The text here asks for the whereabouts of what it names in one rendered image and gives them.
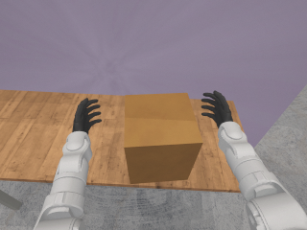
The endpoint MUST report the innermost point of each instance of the left robot hand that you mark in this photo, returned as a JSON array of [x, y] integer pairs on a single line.
[[82, 118]]

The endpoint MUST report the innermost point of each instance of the left robot upper arm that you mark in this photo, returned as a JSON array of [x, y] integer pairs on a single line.
[[73, 223]]

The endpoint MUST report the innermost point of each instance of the carton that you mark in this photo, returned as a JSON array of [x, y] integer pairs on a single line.
[[162, 139]]

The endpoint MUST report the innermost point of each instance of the robot left forearm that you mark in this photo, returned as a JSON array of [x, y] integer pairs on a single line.
[[66, 199]]

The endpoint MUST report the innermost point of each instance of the right robot upper arm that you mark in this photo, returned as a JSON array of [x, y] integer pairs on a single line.
[[275, 212]]

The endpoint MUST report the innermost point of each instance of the right robot hand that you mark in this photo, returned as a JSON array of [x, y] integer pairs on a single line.
[[221, 110]]

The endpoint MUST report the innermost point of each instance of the robot right forearm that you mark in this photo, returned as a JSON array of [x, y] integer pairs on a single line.
[[253, 177]]

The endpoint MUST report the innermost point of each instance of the table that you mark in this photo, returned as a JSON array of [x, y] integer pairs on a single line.
[[34, 126]]

